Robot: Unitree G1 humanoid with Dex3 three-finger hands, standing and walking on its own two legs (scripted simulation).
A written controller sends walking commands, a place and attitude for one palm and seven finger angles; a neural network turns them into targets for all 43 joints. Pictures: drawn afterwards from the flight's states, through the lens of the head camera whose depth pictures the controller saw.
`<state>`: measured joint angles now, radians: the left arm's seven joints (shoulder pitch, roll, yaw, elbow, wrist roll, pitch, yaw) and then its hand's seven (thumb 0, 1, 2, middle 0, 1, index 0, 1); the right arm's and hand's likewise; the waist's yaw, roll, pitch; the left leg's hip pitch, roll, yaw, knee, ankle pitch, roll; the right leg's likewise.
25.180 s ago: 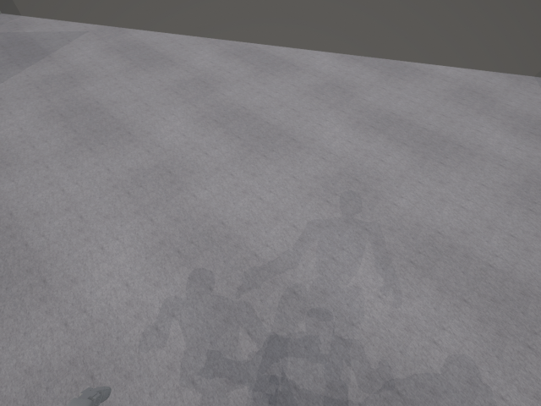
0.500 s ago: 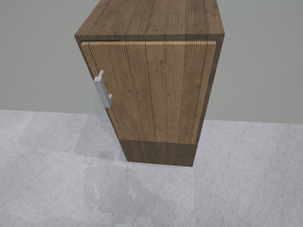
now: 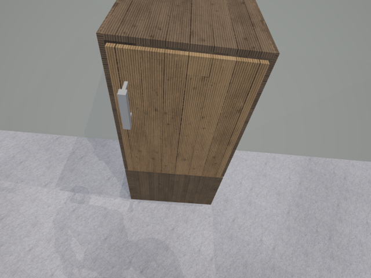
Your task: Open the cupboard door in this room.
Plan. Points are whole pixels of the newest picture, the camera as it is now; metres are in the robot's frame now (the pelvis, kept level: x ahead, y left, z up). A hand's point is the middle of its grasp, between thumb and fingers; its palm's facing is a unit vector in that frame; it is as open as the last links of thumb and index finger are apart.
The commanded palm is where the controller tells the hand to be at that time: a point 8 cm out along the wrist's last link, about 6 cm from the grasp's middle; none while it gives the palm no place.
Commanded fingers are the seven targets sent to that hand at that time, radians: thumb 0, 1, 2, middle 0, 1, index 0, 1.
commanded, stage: come to a stop and stand still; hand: left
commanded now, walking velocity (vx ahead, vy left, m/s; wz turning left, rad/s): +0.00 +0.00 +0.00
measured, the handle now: (126, 105) +0.57 +0.20 +0.00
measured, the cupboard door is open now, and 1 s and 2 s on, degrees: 0 0 0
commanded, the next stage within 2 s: look again from close up in 0.48 s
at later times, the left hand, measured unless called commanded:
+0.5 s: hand out of the picture +0.09 +0.14 -0.18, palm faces +0.07 -0.97 -0.21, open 7.2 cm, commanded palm none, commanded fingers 0.00 0.90 0.90 -0.20 -0.30 -0.20 -0.30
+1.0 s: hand out of the picture +0.01 +0.21 -0.18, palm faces +0.02 -0.97 -0.23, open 7.4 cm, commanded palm none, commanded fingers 0.00 0.90 0.90 -0.20 -0.30 -0.20 -0.30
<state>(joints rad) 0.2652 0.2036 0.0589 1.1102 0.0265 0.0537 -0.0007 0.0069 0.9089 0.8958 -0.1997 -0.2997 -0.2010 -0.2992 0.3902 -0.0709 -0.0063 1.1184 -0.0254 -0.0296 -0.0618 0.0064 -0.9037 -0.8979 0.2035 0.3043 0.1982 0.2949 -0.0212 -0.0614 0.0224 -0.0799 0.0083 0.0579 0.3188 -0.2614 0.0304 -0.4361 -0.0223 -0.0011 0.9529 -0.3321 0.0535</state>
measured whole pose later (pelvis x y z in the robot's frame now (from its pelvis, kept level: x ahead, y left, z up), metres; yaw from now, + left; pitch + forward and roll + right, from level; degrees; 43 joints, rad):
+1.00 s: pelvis +0.01 +0.02 -0.01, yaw +0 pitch -1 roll +0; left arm 0.30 0.18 0.00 1.06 0.03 0.02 0.03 0.01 0.91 0.90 -0.20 -0.30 -0.20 -0.30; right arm 0.24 -0.19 0.00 1.00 -0.02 -0.01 -0.02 0.00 -0.94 -0.90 0.20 0.30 0.20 0.29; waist 0.02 0.01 0.02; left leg -0.20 -0.03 0.11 0.50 -0.28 0.07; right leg -0.21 -0.09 -0.03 0.50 -0.26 0.04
